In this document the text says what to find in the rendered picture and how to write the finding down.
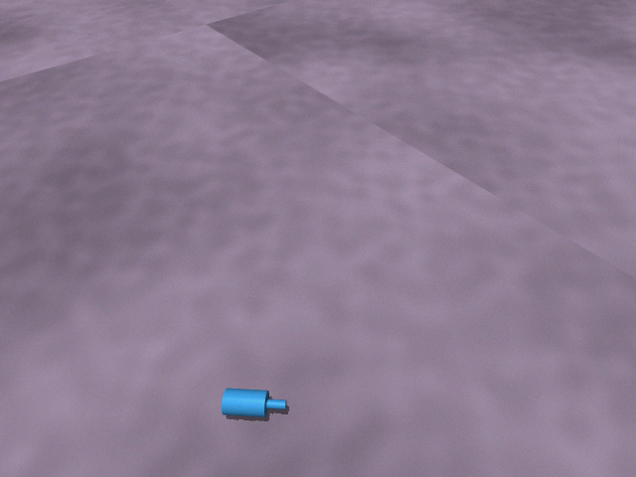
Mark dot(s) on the bottle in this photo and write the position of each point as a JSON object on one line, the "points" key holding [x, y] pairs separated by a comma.
{"points": [[249, 402]]}

